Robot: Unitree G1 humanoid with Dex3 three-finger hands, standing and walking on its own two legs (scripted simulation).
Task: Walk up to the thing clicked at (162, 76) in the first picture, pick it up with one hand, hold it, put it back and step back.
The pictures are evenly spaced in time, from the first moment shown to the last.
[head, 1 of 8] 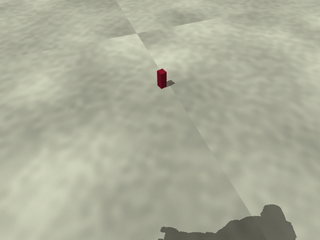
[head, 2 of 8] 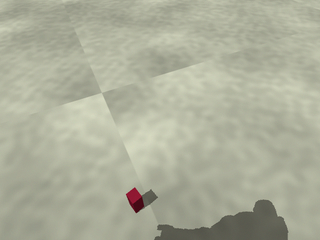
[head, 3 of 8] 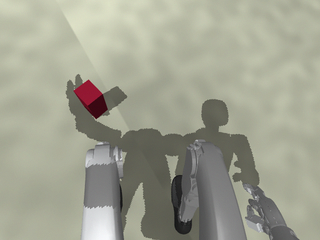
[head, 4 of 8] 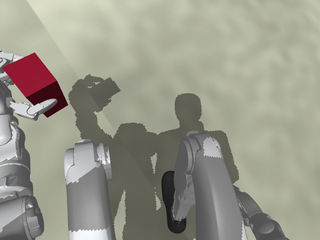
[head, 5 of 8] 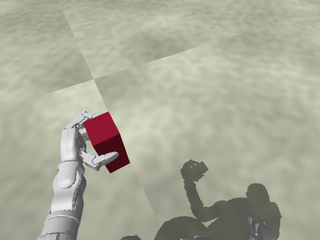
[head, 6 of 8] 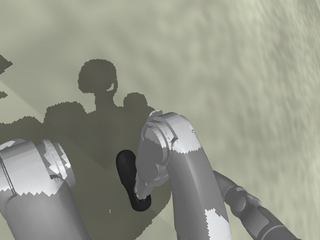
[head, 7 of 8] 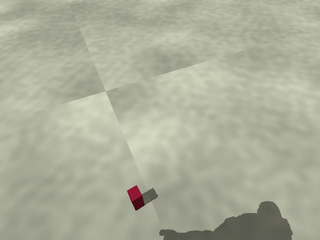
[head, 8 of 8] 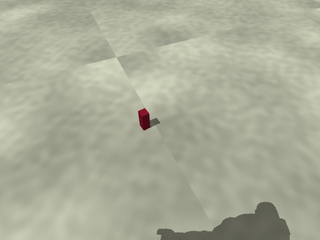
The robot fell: no
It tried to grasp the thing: yes
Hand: left
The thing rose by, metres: 0.69
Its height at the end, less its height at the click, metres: +0.00
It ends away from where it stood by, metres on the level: 0.01
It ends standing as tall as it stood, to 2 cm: yes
